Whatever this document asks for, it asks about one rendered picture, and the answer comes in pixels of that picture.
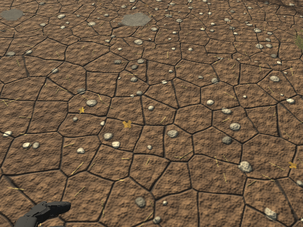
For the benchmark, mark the robot left hand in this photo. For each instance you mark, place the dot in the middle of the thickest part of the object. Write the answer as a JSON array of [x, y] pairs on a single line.
[[41, 212]]

